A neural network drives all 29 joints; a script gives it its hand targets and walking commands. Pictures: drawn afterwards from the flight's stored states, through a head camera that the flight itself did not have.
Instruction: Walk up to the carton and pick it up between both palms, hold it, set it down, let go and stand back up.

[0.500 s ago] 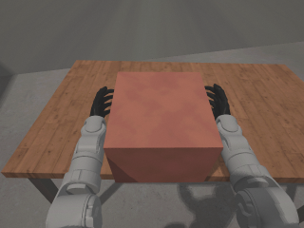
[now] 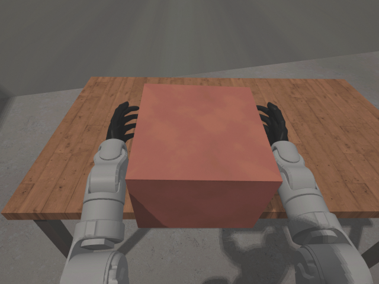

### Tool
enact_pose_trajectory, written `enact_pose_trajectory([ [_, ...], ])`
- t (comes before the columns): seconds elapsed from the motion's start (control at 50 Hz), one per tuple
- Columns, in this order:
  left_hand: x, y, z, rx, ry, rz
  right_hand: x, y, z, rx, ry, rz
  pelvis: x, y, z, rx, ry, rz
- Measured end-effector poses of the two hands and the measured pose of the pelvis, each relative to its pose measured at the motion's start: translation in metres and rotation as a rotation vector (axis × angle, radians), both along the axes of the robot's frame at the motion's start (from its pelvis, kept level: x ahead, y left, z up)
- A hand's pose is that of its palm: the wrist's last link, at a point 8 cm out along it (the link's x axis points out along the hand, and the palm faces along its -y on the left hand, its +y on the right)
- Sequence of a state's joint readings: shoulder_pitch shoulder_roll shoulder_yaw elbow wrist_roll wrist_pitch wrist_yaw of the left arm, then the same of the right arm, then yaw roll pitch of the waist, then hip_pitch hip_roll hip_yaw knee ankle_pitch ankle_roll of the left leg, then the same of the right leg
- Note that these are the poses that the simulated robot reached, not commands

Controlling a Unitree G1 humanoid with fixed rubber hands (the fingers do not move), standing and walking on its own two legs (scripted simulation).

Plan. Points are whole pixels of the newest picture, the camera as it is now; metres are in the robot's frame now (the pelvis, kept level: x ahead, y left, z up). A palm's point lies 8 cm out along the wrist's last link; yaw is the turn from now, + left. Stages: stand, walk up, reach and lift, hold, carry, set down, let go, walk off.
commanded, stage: reach and lift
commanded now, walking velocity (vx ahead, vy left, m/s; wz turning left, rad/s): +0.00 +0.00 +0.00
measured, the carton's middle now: (197, 153) +0.37 +0.00 +0.12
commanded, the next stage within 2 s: hold in 1.00 s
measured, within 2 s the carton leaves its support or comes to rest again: neither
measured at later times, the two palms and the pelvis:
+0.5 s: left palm (117, 138) +0.37 +0.16 +0.16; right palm (278, 140) +0.37 -0.17 +0.16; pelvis +0.00 +0.00 +0.00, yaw +0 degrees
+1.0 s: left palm (114, 135) +0.36 +0.17 +0.17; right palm (278, 135) +0.37 -0.17 +0.17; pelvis +0.01 +0.00 +0.00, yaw +0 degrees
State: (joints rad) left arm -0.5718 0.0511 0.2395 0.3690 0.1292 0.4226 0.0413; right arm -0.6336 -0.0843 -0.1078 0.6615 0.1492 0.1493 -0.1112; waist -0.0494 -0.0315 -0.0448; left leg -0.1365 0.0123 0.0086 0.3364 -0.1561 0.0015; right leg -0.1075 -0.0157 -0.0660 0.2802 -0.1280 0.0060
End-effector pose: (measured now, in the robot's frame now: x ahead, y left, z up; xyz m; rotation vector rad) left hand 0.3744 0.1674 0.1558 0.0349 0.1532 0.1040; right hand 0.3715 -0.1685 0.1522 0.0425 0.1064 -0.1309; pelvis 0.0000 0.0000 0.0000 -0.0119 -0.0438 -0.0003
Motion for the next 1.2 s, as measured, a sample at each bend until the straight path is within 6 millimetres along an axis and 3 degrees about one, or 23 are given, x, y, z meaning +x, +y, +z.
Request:
enact_pose_trajectory([
  [0.16, -0.004, -0.006, 0.003, -0.007, 0.043, -0.013, -0.005, -0.005, 0.0, 0.007, 0.045, -0.006, -0.001, -0.001, 0.0, 0.002, -0.033, 0.002],
  [0.3, -0.009, -0.007, 0.018, -0.006, -0.02, -0.009, -0.009, -0.007, 0.018, 0.01, -0.017, -0.009, 0.0, -0.002, 0.0, 0.001, -0.045, -0.001],
  [0.46, -0.007, -0.003, 0.004, -0.027, 0.066, -0.011, -0.007, -0.004, 0.001, 0.003, 0.075, -0.008, -0.001, -0.004, 0.0, 0.008, -0.044, -0.004],
  [0.6, -0.008, -0.004, 0.022, 0.01, -0.025, 0.006, -0.004, -0.003, 0.014, 0.032, -0.012, 0.01, 0.002, -0.003, 0.0, -0.002, -0.036, 0.001],
  [0.76, -0.005, -0.007, 0.013, -0.004, 0.042, -0.003, -0.003, -0.007, 0.005, 0.017, 0.058, 0.003, 0.006, -0.004, 0.0, 0.004, -0.043, 0.002],
  [0.9, -0.014, -0.005, 0.034, -0.005, -0.065, 0.006, -0.009, -0.005, 0.031, 0.033, -0.043, 0.003, 0.008, -0.002, -0.001, -0.003, -0.065, 0.002],
  [1.02, -0.01, 0.002, 0.018, -0.051, 0.059, 0.005, -0.004, 0.001, 0.014, 0.006, 0.086, 0.008, 0.005, -0.003, 0.0, 0.007, -0.058, -0.005],
  [1.14, -0.017, 0.003, 0.046, -0.02, -0.091, 0.027, -0.006, 0.005, 0.038, 0.031, -0.052, 0.02, 0.003, -0.001, -0.001, -0.006, -0.05, 0.003],
  [1.2, -0.017, 0.001, 0.044, -0.008, -0.051, 0.014, -0.008, 0.001, 0.035, 0.033, -0.01, 0.011, 0.001, 0.0, -0.001, -0.006, -0.082, 0.001],
])
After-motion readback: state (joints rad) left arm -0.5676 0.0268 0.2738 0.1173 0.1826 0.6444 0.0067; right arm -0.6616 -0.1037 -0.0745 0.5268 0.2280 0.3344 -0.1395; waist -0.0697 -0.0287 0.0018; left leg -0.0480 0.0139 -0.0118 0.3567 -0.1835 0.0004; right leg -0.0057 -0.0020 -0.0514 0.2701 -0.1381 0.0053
